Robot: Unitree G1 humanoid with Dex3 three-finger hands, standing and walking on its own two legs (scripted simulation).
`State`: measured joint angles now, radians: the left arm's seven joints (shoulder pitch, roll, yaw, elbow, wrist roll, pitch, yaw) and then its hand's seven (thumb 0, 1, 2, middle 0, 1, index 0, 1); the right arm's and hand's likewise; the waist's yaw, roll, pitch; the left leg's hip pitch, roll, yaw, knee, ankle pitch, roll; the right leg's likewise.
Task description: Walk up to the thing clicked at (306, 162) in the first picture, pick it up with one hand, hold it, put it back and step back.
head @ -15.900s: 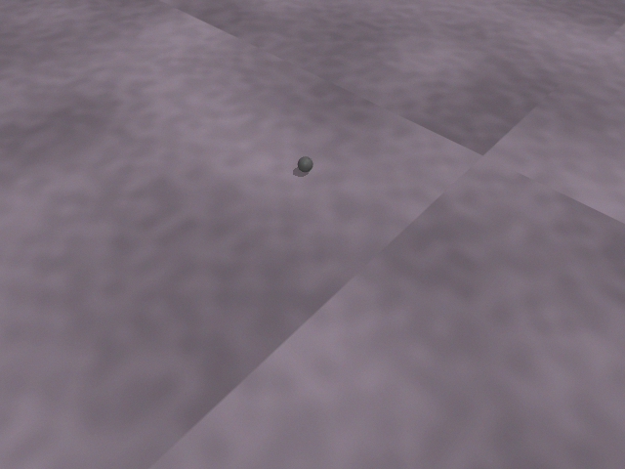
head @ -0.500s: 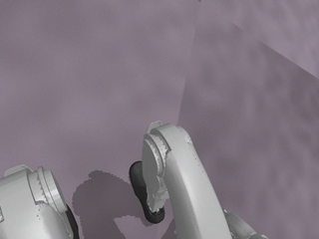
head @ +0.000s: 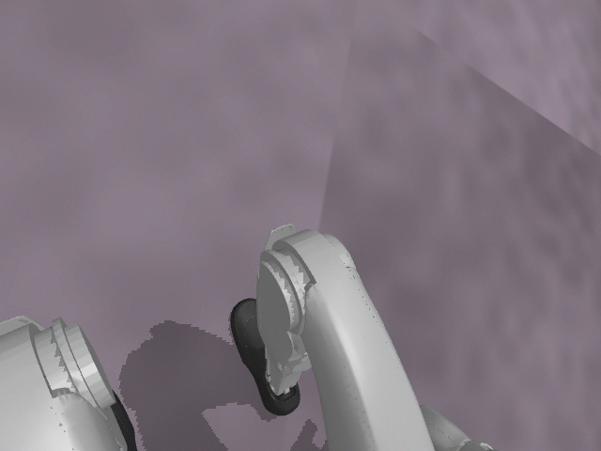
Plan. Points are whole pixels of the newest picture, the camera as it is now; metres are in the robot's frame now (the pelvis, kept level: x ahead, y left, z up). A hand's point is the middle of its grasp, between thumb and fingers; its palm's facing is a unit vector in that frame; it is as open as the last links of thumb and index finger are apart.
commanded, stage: close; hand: left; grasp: from above
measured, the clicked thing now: out of the picture +0.46 +0.31 -0.26
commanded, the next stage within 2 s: settle in 1.54 s
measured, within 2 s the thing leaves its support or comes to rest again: leaves its support in 1.92 s
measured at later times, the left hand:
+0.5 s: hand out of the picture +0.44 +0.31 -0.25, palm faces -0.44 -0.16 -0.88, open 12.9 cm
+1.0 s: hand out of the picture +0.44 +0.31 -0.25, palm faces -0.44 -0.16 -0.88, open 10.6 cm
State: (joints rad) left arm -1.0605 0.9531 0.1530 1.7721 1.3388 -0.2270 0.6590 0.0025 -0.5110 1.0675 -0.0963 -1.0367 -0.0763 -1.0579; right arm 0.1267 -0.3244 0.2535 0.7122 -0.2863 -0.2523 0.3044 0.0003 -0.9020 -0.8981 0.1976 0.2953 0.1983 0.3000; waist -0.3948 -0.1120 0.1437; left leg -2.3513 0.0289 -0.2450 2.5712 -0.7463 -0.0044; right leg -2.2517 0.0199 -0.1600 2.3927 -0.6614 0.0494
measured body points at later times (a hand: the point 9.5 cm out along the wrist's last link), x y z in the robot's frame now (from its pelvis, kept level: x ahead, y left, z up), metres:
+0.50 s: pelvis +0.00 +0.00 +0.00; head +0.27 +0.12 +0.34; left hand +0.46 +0.32 -0.20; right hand +0.03 -0.25 -0.05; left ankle +0.06 +0.13 -0.26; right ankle +0.11 -0.12 -0.26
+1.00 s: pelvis -0.01 +0.00 +0.00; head +0.28 +0.12 +0.33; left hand +0.46 +0.31 -0.20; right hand +0.03 -0.25 -0.05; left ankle +0.06 +0.13 -0.26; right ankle +0.11 -0.12 -0.26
